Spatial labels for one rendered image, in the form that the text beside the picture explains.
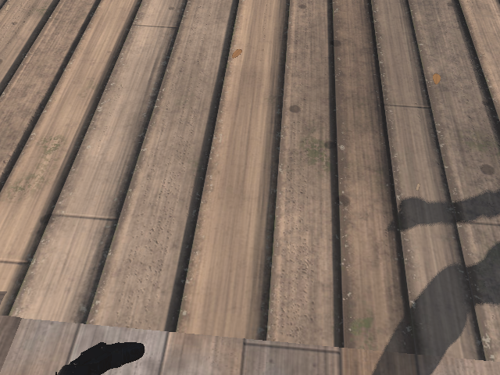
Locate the left robot hand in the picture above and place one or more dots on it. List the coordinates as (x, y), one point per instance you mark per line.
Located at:
(102, 357)

